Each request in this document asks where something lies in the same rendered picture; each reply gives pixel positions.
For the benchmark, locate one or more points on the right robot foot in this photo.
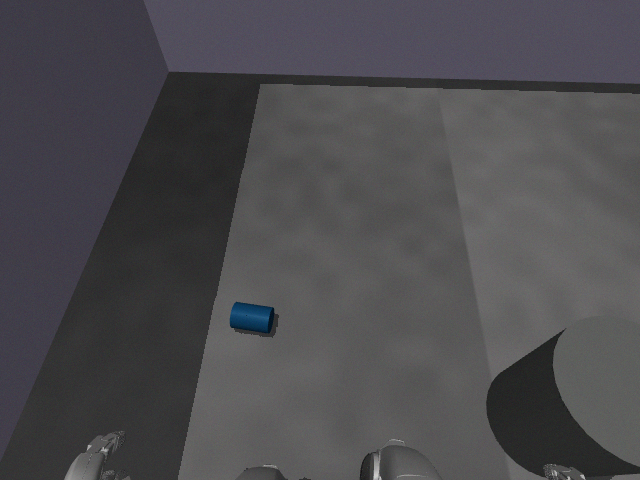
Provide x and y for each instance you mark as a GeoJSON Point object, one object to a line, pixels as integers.
{"type": "Point", "coordinates": [365, 467]}

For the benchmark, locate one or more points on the right robot hand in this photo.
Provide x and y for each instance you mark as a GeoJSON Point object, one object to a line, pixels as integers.
{"type": "Point", "coordinates": [558, 472]}

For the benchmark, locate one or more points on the left robot hand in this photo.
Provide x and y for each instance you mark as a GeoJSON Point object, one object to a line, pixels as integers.
{"type": "Point", "coordinates": [90, 465]}

